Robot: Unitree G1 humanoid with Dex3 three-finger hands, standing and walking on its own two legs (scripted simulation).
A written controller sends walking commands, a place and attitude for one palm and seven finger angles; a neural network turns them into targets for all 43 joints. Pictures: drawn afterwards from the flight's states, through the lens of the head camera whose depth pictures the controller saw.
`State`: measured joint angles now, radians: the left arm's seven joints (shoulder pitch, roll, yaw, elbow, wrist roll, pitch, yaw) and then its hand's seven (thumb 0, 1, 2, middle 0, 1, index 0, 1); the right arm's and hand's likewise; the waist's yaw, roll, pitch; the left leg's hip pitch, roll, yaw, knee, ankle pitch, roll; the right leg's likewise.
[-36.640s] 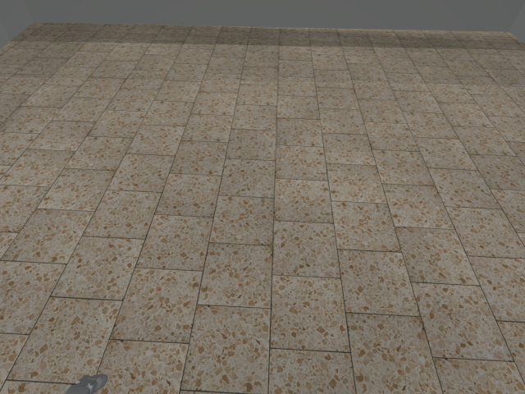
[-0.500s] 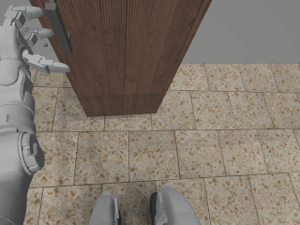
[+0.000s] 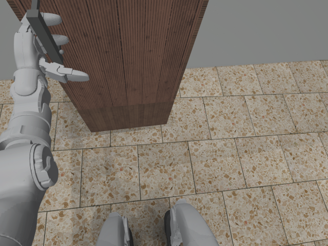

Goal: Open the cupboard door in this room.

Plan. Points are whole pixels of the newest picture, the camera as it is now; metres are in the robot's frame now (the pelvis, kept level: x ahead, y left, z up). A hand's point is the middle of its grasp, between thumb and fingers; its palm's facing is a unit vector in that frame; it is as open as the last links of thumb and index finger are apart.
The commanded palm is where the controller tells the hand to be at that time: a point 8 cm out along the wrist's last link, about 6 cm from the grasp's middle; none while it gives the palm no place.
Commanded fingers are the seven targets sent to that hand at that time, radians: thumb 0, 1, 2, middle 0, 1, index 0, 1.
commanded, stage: slide the fingers in behind the handle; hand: left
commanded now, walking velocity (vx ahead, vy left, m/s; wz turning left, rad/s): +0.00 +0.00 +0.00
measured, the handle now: (48, 33) +0.59 +0.20 +0.07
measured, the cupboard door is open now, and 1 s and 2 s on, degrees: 0 0 33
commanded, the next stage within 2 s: close the thumb around the handle in 0.30 s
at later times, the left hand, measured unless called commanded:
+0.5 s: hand (61, 52) +0.55 +0.17 +0.07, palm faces +0.05 -1.00 -0.03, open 13.8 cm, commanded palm +0.52 +0.20 +0.06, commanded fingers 0.00 -0.16 0.44 -0.32 -1.24 -0.32 -1.24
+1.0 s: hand (61, 51) +0.55 +0.17 +0.07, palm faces +0.06 -1.00 -0.03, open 6.0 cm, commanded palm +0.52 +0.20 +0.06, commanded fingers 0.00 0.90 0.90 -0.40 -1.35 -0.40 -1.35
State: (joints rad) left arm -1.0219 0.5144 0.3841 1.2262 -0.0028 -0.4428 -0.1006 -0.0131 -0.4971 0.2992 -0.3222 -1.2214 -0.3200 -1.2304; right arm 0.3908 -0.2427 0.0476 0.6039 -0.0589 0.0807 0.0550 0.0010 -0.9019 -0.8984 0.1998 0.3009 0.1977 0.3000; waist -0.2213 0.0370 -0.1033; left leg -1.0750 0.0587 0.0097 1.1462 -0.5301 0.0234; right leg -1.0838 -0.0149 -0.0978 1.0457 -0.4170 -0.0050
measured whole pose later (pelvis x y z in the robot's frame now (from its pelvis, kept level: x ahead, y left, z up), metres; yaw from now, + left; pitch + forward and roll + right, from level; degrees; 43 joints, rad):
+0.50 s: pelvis +0.00 +0.00 +0.00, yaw +0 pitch +26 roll -3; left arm -1.02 0.52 0.39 1.22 -0.03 -0.44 -0.14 -0.01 -0.47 0.31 -0.31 -1.20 -0.30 -1.21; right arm 0.40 -0.26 0.04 0.62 -0.05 0.08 0.04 0.00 -0.90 -0.90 0.20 0.30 0.20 0.30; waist -0.22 0.03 -0.11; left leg -1.07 0.06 0.01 1.13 -0.53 0.02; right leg -1.08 -0.01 -0.09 1.04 -0.41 -0.01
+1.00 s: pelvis +0.01 +0.00 +0.00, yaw +0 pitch +26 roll -4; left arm -1.01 0.49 0.38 1.22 -0.03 -0.44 -0.11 0.00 0.67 0.80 -0.39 -1.33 -0.37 -1.33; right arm 0.40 -0.25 0.04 0.62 -0.06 0.08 0.04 0.00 -0.90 -0.90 0.20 0.30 0.20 0.30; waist -0.21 0.04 -0.11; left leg -1.06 0.06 0.01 1.13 -0.53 0.03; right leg -1.07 -0.01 -0.09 1.03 -0.42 0.00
